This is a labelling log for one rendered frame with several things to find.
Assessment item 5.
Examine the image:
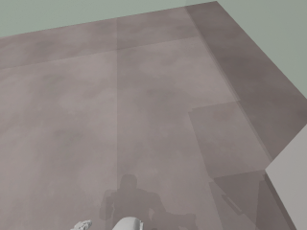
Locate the left robot hand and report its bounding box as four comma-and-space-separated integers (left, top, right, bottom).
71, 219, 92, 230

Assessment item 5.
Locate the left robot thigh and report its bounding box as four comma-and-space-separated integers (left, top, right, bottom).
112, 217, 144, 230

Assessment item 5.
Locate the fridge door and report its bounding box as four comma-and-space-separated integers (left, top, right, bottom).
266, 125, 307, 230

